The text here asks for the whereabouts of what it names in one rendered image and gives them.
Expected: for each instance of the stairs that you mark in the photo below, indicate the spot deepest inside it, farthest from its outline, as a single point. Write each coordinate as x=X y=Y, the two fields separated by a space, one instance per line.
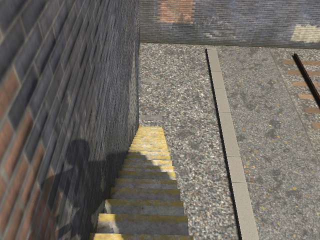
x=145 y=202

